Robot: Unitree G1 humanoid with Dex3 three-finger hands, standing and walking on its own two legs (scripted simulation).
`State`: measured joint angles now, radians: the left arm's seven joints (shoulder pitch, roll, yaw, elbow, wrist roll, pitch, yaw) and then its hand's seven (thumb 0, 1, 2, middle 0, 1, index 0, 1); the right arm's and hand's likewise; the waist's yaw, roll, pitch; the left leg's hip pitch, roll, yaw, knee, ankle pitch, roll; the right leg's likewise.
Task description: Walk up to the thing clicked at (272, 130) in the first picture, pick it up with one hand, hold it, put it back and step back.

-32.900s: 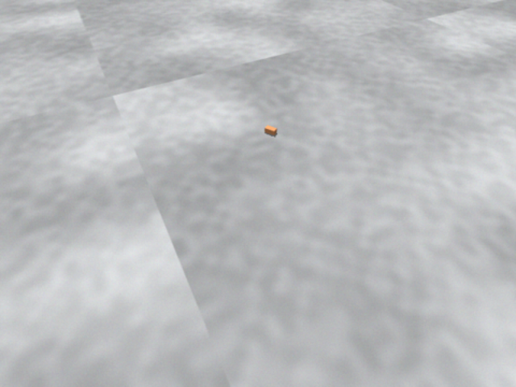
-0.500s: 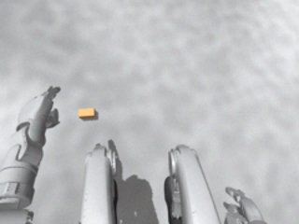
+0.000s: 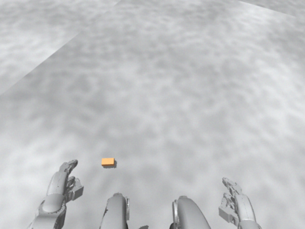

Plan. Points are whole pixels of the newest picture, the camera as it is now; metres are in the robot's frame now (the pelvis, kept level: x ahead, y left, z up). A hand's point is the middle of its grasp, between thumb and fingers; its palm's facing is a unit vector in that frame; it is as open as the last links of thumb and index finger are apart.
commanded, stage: home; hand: left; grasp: from above
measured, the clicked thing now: (108, 162) +0.49 +0.23 -0.62
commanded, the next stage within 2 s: none
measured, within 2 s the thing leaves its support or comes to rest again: neither
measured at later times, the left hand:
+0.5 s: hand (70, 199) +0.20 +0.18 +0.04, palm faces +0.09 -0.98 -0.20, open 7.4 cm
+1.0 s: hand (72, 203) +0.19 +0.18 +0.04, palm faces +0.08 -0.98 -0.20, open 7.4 cm
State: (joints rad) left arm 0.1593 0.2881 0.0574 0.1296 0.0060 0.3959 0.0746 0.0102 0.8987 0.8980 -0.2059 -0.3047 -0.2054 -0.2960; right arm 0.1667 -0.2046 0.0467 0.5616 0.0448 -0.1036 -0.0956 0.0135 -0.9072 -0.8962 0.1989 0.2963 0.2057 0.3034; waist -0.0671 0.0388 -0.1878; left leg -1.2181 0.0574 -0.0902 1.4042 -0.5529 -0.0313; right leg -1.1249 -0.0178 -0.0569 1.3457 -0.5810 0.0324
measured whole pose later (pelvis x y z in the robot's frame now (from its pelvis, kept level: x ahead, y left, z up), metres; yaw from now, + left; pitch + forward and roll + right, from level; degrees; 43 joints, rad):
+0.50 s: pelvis +0.05 +0.00 +0.08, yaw +2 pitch +11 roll -3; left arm 0.52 0.21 0.04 -0.15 -0.06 0.47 0.02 0.01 0.90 0.90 -0.20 -0.30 -0.20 -0.29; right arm 0.28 -0.22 0.03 0.53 0.01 -0.22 -0.19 0.02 -0.91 -0.90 0.20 0.30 0.20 0.30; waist -0.04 0.06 -0.18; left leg -0.71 0.05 -0.06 1.00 -0.48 -0.03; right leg -0.62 -0.03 -0.06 0.94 -0.50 0.03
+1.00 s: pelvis +0.04 -0.01 +0.08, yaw +2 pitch +10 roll -2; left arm 0.50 0.22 0.03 -0.13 -0.06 0.47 0.02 0.01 0.90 0.90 -0.20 -0.30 -0.20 -0.29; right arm 0.29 -0.22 0.03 0.55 0.01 -0.24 -0.18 0.02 -0.90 -0.90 0.20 0.30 0.21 0.30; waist -0.04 0.05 -0.16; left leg -0.71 0.06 -0.06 1.00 -0.46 -0.03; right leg -0.63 -0.02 -0.06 0.95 -0.49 0.03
